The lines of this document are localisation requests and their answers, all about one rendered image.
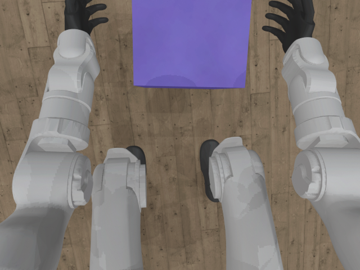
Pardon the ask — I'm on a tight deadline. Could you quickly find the robot right thigh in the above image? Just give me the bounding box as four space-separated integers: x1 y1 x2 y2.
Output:
209 146 284 270

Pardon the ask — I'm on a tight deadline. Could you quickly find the right robot upper arm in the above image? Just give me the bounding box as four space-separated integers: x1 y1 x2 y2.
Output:
291 147 360 270

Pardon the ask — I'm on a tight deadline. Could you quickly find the right robot hand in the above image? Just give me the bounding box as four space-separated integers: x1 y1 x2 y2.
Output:
262 0 315 53

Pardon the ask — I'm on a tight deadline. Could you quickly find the left robot upper arm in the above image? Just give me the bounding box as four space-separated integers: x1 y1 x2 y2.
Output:
0 151 93 270

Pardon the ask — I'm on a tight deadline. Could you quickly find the robot left thigh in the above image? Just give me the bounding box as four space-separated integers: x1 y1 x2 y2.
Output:
89 157 147 270

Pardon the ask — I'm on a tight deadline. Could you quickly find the robot thigh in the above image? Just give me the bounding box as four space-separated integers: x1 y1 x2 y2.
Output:
89 157 147 270
209 146 284 270

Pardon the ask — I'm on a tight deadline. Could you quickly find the left robot forearm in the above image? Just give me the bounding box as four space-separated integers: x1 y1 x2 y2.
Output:
12 29 100 203

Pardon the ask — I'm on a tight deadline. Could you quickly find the left robot hand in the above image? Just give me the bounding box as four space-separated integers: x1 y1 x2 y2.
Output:
64 0 108 36

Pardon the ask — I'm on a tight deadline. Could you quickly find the right robot forearm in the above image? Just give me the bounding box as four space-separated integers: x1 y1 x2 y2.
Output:
281 37 360 150

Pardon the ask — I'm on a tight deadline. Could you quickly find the carton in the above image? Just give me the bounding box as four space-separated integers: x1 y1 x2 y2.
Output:
132 0 251 89

